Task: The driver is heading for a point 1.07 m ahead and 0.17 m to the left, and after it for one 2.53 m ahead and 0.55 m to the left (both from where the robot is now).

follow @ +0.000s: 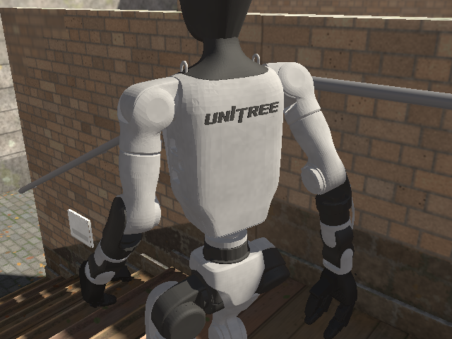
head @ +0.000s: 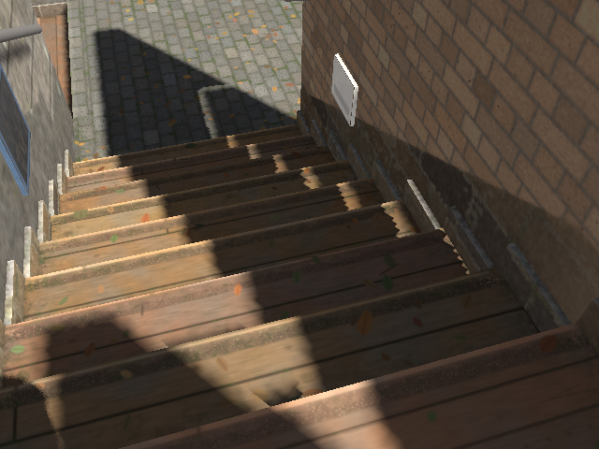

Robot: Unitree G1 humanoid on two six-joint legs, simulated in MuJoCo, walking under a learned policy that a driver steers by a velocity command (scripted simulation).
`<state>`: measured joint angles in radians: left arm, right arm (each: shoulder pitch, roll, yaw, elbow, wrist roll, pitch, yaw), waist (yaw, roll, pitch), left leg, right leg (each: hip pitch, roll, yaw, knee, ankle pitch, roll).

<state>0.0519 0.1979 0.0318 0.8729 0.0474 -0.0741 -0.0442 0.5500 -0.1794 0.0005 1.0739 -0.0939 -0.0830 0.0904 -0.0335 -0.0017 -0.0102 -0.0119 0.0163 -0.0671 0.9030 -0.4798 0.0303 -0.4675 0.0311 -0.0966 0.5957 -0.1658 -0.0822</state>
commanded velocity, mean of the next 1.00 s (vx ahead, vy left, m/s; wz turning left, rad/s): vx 0.50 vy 0.00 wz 0.00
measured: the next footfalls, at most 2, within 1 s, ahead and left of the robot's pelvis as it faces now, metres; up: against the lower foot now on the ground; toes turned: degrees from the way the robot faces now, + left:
left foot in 0.48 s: +0.43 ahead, +0.10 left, +0.00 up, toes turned +0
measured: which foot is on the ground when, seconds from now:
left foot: up 0.00-0.46, down 0.48-1.00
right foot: down 0.00-0.50, up 0.52-1.00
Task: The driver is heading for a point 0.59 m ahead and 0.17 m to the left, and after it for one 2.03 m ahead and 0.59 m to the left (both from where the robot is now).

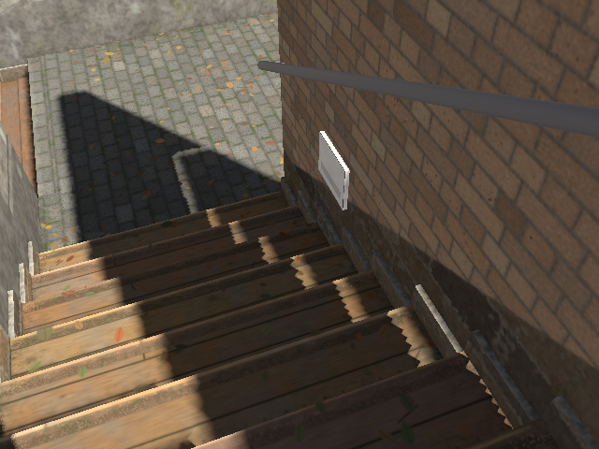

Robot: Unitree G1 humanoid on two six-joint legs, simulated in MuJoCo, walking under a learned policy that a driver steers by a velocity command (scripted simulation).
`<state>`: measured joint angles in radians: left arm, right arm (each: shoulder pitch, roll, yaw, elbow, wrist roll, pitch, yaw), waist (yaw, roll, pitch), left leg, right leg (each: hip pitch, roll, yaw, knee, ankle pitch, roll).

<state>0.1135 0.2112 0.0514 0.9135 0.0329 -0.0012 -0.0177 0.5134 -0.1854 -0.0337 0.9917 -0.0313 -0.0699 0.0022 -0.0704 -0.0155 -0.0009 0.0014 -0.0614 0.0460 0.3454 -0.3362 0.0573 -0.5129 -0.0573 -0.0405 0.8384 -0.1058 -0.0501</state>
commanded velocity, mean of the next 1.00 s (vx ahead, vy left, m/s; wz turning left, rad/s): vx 0.50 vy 0.00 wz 0.42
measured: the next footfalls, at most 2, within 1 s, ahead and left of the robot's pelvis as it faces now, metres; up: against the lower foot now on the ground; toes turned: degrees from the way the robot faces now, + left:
right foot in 0.06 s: +0.10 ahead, -0.11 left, +0.00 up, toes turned -4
left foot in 0.54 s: +0.32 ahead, +0.08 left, -0.16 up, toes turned +14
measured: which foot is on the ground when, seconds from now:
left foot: down 0.00-0.08, up 0.10-0.52, down 0.54-0.92, up 0.94-1.00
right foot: up 0.00-0.04, down 0.06-0.56, up 0.58-0.88, down 0.90-1.00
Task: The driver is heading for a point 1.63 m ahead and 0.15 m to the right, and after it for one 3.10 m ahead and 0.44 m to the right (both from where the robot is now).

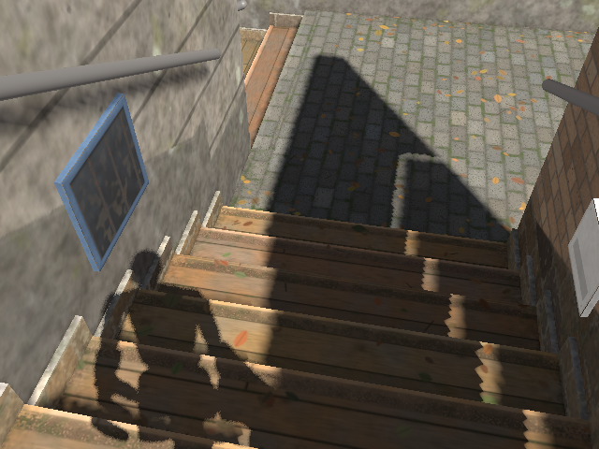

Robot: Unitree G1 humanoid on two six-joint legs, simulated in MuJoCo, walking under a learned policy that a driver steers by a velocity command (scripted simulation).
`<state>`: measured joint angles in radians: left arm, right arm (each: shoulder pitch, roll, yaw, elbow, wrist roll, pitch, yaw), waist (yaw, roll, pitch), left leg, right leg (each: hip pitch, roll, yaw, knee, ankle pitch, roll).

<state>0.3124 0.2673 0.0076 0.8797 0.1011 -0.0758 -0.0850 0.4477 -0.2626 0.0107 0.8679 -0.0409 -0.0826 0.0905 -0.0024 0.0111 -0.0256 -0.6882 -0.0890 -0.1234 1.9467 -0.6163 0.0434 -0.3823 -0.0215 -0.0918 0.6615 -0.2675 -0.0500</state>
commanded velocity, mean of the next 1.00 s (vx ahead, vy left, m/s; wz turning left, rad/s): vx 0.50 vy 0.00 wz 0.00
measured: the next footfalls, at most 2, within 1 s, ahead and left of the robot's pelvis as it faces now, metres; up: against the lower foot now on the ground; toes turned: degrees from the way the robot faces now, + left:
left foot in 0.56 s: +0.44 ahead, +0.25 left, -0.16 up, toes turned +18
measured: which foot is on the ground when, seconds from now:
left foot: up 0.00-0.54, down 0.56-1.00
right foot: down 0.00-0.58, up 0.60-1.00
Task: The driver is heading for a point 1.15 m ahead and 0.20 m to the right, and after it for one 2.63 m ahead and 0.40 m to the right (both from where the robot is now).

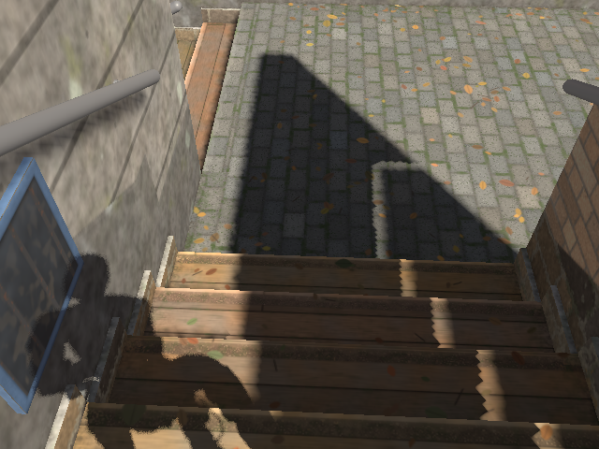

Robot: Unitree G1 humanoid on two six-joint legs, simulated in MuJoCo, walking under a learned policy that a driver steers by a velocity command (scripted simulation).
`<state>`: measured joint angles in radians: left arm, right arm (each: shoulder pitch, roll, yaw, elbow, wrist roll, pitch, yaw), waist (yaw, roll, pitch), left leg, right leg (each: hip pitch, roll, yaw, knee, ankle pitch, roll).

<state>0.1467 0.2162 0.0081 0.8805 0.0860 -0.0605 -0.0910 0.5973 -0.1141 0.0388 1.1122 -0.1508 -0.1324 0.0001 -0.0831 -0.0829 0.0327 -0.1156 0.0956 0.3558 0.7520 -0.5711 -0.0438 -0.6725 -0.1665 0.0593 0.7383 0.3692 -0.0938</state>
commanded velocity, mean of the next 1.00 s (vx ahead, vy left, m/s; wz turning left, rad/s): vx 0.50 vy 0.00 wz -0.42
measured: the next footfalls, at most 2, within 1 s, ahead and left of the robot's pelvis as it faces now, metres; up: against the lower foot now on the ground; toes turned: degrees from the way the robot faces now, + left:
right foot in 0.18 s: +0.24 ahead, -0.19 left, -0.16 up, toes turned -12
left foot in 0.62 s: +0.55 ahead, -0.02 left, -0.31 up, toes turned -19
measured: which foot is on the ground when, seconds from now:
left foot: down 0.00-0.18, up 0.20-0.60, down 0.62-1.00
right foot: up 0.00-0.16, down 0.18-0.64, up 0.66-1.00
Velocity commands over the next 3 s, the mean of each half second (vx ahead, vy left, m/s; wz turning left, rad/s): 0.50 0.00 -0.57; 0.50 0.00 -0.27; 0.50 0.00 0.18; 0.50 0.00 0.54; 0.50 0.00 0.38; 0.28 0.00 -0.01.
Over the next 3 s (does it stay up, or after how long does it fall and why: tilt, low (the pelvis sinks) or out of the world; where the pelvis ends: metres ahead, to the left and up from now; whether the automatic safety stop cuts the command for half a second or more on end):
stays up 1.71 -0.25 -0.90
